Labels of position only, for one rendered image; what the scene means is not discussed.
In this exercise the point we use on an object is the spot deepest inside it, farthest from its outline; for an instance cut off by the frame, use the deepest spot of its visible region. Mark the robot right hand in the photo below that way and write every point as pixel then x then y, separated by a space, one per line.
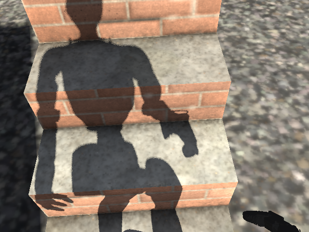
pixel 269 220

